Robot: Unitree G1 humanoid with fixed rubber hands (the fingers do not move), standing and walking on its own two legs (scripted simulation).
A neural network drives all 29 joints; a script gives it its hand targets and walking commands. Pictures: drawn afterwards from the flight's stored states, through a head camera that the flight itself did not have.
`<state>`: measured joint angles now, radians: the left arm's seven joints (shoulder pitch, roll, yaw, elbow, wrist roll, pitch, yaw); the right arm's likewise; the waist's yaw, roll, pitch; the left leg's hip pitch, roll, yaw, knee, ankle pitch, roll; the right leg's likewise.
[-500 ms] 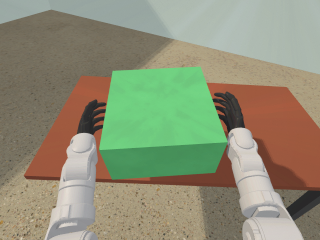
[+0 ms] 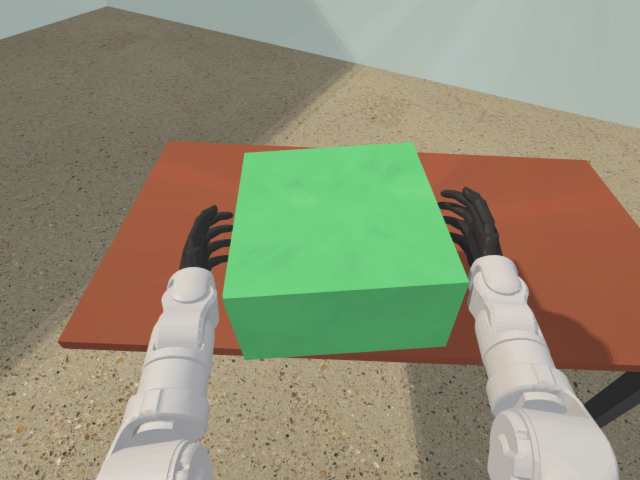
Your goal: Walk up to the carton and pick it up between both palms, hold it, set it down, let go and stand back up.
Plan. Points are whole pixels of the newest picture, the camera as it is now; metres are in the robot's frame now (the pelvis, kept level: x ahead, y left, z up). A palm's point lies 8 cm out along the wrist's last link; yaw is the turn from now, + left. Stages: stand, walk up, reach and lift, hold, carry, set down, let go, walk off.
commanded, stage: set down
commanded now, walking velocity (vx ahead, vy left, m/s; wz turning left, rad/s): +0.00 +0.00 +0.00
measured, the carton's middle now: (336, 241) +0.45 -0.04 +0.06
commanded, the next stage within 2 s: none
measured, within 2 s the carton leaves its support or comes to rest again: rests again in 1.76 s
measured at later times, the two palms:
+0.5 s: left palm (212, 269) +0.39 +0.14 +0.06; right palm (476, 247) +0.40 -0.22 +0.09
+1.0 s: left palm (226, 276) +0.39 +0.12 +0.04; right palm (484, 255) +0.40 -0.24 +0.07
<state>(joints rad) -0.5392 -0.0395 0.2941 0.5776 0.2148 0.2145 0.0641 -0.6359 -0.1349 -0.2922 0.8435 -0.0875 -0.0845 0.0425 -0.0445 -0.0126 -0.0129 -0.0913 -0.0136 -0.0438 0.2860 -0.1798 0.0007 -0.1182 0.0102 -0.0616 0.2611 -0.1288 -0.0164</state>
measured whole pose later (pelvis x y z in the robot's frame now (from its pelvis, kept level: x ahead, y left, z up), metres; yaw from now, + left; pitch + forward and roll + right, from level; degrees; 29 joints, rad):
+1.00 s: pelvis +0.01 -0.01 +0.00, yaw -2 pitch +7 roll +0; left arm -0.59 -0.07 0.37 0.80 0.23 0.03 0.10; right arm -0.72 -0.17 -0.41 1.04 -0.17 -0.20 0.10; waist -0.01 0.01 -0.07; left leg -0.24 0.01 -0.01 0.31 -0.19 -0.01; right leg -0.29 0.03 -0.03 0.31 -0.14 -0.03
